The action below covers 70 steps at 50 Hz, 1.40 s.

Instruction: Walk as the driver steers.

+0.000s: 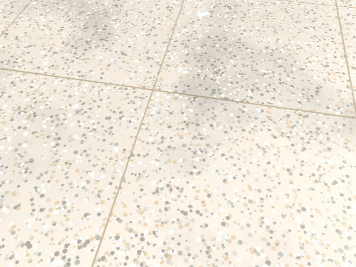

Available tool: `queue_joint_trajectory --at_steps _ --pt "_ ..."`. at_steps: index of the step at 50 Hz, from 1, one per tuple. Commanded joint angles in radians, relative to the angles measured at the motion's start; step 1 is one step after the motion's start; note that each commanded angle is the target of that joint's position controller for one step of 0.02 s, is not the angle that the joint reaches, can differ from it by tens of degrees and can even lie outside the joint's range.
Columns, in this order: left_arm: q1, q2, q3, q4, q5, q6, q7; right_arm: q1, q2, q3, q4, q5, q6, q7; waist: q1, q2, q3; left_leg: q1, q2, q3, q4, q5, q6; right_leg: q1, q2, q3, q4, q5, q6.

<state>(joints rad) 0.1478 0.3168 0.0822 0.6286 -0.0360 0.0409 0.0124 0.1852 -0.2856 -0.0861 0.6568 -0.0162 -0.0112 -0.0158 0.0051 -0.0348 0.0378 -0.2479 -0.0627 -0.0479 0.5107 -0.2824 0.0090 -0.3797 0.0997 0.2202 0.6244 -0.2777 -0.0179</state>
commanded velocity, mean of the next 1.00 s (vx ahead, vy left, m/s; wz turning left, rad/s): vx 0.19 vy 0.00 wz -0.59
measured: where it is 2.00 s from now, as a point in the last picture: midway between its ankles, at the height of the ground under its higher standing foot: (262, 164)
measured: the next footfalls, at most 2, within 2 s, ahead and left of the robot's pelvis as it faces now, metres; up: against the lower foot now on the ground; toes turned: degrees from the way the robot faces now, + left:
right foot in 0.32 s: +0.03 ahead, -0.17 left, +0.00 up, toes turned -21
left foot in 0.80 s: +0.17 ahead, -0.01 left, +0.00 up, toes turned -45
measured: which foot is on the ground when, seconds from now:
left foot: down 0.00-0.32, up 0.34-0.78, down 0.80-1.00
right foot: up 0.00-0.30, down 0.32-0.80, up 0.82-1.00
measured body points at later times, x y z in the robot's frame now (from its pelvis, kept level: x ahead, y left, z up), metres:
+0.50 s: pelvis +0.00 -0.07 +0.01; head +0.05 -0.12 +0.45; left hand +0.27 +0.14 -0.06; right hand +0.05 -0.40 -0.10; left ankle +0.08 +0.09 -0.65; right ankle -0.01 -0.15 -0.73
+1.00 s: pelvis +0.13 -0.12 +0.02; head +0.16 -0.10 +0.47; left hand +0.45 -0.06 -0.06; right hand -0.05 -0.32 -0.09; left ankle +0.14 +0.01 -0.73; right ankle +0.08 -0.28 -0.67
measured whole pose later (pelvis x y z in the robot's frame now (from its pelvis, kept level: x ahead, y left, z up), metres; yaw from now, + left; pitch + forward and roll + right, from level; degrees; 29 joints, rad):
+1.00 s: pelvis +0.13 -0.12 +0.02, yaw -34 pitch +3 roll -2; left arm 0.14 0.28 0.03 0.59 -0.01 -0.11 -0.01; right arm 0.53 -0.25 -0.04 0.78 0.02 -0.07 0.01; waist -0.10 -0.02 -0.03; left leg -0.10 -0.03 -0.19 0.35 -0.29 0.05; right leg -0.54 0.01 0.07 0.87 -0.24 0.00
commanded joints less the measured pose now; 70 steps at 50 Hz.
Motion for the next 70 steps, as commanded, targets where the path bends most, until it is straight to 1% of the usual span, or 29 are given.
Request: queue_joint_trajectory --at_steps 1,4,9,14,15,16,17,18,19,21,32,36,39,40,41,42,43,47,51,54,56,58,59,60,61,63,64,67,70 --pt "0.002 0.139 0.048 -0.095 0.008 -0.014 -0.008 -0.019 -0.143 -0.043 -0.078 -0.023 -0.013 -0.011 0.002 0.266 -0.122 0.23 0.471 -0.39 -0.169 0.553 0.264 -0.278 -0.033 -0.085 0.402 -0.325 0.042" --pt "0.012 0.117 0.047 -0.075 0.004 0.008 -0.02 -0.083 -0.116 -0.029 -0.09 0.011 -0.009 -0.031 0.019 0.105 -0.072 0.186 0.376 -0.163 -0.143 0.544 0.197 -0.315 -0.134 -0.13 0.541 -0.181 0.096" --pt "-0.085 0.061 0.014 -0.142 0.003 0.014 -0.05 -0.024 -0.183 -0.049 -0.062 0.002 0.016 -0.03 -0.055 0.178 -0.077 0.199 0.343 0.028 -0.15 0.524 0.187 -0.227 -0.175 -0.241 0.308 -0.095 0.105" --pt "-0.001 0.111 0.044 -0.129 0.006 0.037 -0.051 -0.048 -0.206 -0.063 -0.042 0.045 0.001 0.005 -0.005 0.199 -0.113 0.146 0.369 0.146 -0.018 0.489 0.108 0.024 -0.116 -0.341 0.007 0.012 0.034" --pt "0.07 0.133 0.062 -0.106 0.007 0.039 -0.038 -0.029 -0.177 -0.057 -0.028 0.049 -0.005 0.011 0.028 0.156 -0.139 0.084 0.332 0.202 0.111 0.478 0.058 0.165 -0.079 -0.335 -0.084 0.079 -0.003" --pt "0.172 0.225 0.097 -0.093 0.008 0.034 -0.019 0.009 -0.147 -0.049 -0.025 0.034 -0.014 0.016 0.071 -0.01 -0.165 -0.132 0.251 0.25 0.353 0.268 -0.028 0.401 -0.143 -0.155 -0.162 0.42 -0.079" --pt "0.167 0.371 0.117 -0.125 0.029 0.018 -0.01 -0.051 -0.056 -0.013 -0.115 -0.02 -0.022 0.015 0.03 -0.338 -0.21 -0.499 0.08 0.187 0.652 -0.42 -0.108 0.558 -0.419 0.347 -0.19 0.727 -0.298" --pt "0.175 0.304 0.097 -0.134 0.057 -0.017 -0.028 -0.129 -0.111 -0.023 -0.117 -0.011 -0.024 0.007 0.102 -0.182 -0.308 -0.524 0.066 -0.029 0.786 -0.436 -0.099 0.506 -0.48 0.417 -0.248 0.619 -0.386" --pt "0.139 0.269 0.081 -0.124 0.053 -0.037 -0.029 -0.155 -0.134 -0.026 -0.119 0.015 -0.023 0.0 0.076 -0.119 -0.237 -0.525 0.08 -0.056 0.791 -0.352 -0.074 0.438 -0.439 0.332 -0.267 0.499 -0.346" --pt "0.034 0.199 0.06 -0.124 0.005 -0.034 -0.009 -0.127 -0.152 -0.034 -0.092 0.001 -0.019 -0.02 0.011 -0.045 -0.134 -0.502 0.11 -0.067 0.662 -0.182 -0.061 0.319 -0.331 0.216 -0.276 0.324 -0.239" --pt "0.008 0.181 0.047 -0.127 0.017 -0.002 0.029 -0.106 -0.108 -0.009 -0.043 0.017 -0.014 0.003 0.014 -0.112 -0.177 -0.259 0.013 -0.077 0.265 0.017 -0.094 0.181 -0.213 0.255 -0.244 0.057 -0.18" --pt "0.063 0.163 0.021 -0.097 0.021 -0.027 0.0 -0.115 -0.114 -0.01 -0.057 0.042 -0.054 0.03 0.037 -0.173 -0.095 -0.13 0.029 -0.028 0.152 -0.08 -0.041 0.077 -0.23 0.351 -0.315 -0.397 -0.209" --pt "0.039 0.106 -0.008 -0.092 0.028 -0.048 -0.002 0.042 -0.1 -0.014 0.007 0.039 -0.093 0.033 -0.042 -0.132 -0.055 0.099 0.062 0.009 -0.048 0.007 0.022 -0.025 -0.184 0.271 -0.228 -0.427 -0.161" --pt "0.009 0.053 -0.025 -0.105 0.031 -0.057 0.0 0.147 -0.124 -0.017 0.037 0.027 -0.104 0.031 -0.076 -0.037 -0.056 0.198 0.153 -0.147 -0.117 -0.13 0.064 -0.116 -0.119 0.167 -0.029 -0.385 -0.117" --pt "0.011 0.01 -0.038 -0.139 0.016 -0.079 -0.002 0.216 -0.206 -0.026 0.048 0.007 -0.11 0.035 -0.054 0.176 -0.027 0.287 0.315 -0.527 -0.281 -0.474 0.188 -0.318 -0.013 -0.053 0.259 -0.269 -0.05" --pt "-0.056 0.073 -0.025 -0.175 -0.008 -0.106 0.001 0.234 -0.227 -0.032 0.049 -0.001 -0.112 0.05 -0.072 0.243 0.086 0.243 0.432 -0.83 -0.389 -0.669 0.301 -0.52 -0.042 -0.085 0.401 -0.283 -0.034" --pt "-0.077 0.114 -0.015 -0.165 -0.017 -0.129 -0.003 0.207 -0.189 -0.02 0.037 0.019 -0.111 0.049 -0.065 0.172 0.137 0.214 0.425 -0.803 -0.38 -0.615 0.302 -0.552 -0.096 -0.069 0.453 -0.191 -0.034" --pt "-0.144 0.069 -0.02 -0.155 0.038 -0.177 -0.023 0.271 -0.13 0.006 0.037 0.043 -0.083 0.026 -0.085 0.154 0.061 0.236 0.26 -0.513 -0.362 -0.278 0.22 -0.446 -0.121 -0.121 0.312 0.019 0.003" --pt "-0.217 -0.011 -0.038 -0.154 0.026 -0.189 -0.039 0.273 -0.121 0.014 0.046 0.051 -0.057 -0.002 -0.094 0.207 0.04 0.057 0.174 -0.368 -0.343 -0.06 0.201 -0.171 -0.042 -0.19 0.037 0.116 0.063" --pt "-0.241 0.01 -0.024 -0.153 0.003 -0.193 -0.046 0.285 -0.141 0.008 0.057 0.064 -0.05 -0.006 -0.088 0.225 0.021 -0.028 0.171 -0.388 -0.315 -0.058 0.193 0.039 -0.016 -0.184 -0.082 0.132 0.084" --pt "-0.203 0.055 -0.002 -0.148 -0.015 -0.193 -0.038 0.269 -0.146 0.006 0.057 0.07 -0.047 -0.006 -0.044 0.236 0.007 -0.04 0.176 -0.416 -0.262 0.017 0.168 0.166 -0.027 -0.17 -0.155 0.121 0.071" --pt "0.028 0.132 0.036 -0.102 -0.019 -0.19 -0.013 0.203 -0.129 0.01 0.029 0.059 -0.053 0.002 0.094 0.207 -0.121 -0.144 0.123 -0.357 0.01 0.253 0.102 0.499 -0.105 -0.135 -0.188 0.096 0.021" --pt "0.263 0.201 0.056 -0.07 -0.01 -0.174 0.005 0.194 -0.051 0.033 -0.004 0.028 -0.061 0.007 0.191 0.07 -0.322 -0.303 0.073 -0.263 0.343 0.127 0.067 0.82 -0.294 0.03 -0.149 -0.05 -0.041" --pt "0.334 0.254 0.059 -0.027 0.026 -0.159 -0.011 0.289 0.033 0.064 -0.057 0.079 -0.079 0.001 0.128 -0.34 -0.453 -0.587 0.009 -0.155 0.648 -0.277 0.035 0.991 -0.529 0.548 -0.294 -0.463 -0.187" --pt "0.276 0.162 0.041 -0.042 0.036 -0.157 -0.016 0.258 -0.047 0.047 -0.038 0.11 -0.074 -0.008 0.126 -0.275 -0.292 -0.705 0.104 -0.121 0.806 -0.202 0.027 0.86 -0.528 0.582 -0.34 -0.547 -0.184" --pt "0.246 0.084 0.019 -0.014 0.04 -0.148 -0.004 0.13 -0.088 0.035 -0.031 0.069 -0.061 0.001 0.13 -0.064 -0.088 -0.711 0.169 -0.064 0.855 -0.06 0.03 0.651 -0.451 0.272 -0.358 -0.241 -0.155" --pt "0.216 0.058 0.01 0.003 0.053 -0.143 -0.006 0.088 -0.068 0.035 -0.045 0.059 -0.057 0.009 0.103 -0.043 -0.014 -0.696 0.193 -0.06 0.828 -0.027 0.033 0.556 -0.41 0.175 -0.382 -0.127 -0.15" --pt "0.16 0.004 -0.005 0.043 0.045 -0.149 -0.013 0.036 0.003 0.051 -0.089 0.076 -0.022 0.035 0.037 -0.067 0.07 -0.688 0.244 -0.052 0.828 -0.012 0.038 0.404 -0.376 -0.032 -0.432 0.084 -0.123" --pt "0.074 0.044 0.001 0.056 0.039 -0.157 -0.009 -0.012 -0.005 0.061 -0.132 0.062 -0.015 0.05 -0.02 -0.049 0.123 -0.662 0.249 -0.042 0.721 0.109 0.01 0.279 -0.36 -0.201 -0.499 0.225 -0.111"
Velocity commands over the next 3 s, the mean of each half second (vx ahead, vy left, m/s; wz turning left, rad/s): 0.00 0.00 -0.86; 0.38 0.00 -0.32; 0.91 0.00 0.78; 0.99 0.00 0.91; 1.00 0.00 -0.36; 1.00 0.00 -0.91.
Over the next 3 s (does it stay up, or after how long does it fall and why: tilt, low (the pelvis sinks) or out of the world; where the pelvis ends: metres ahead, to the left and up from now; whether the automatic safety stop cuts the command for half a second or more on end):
stays up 1.72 -0.28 -0.03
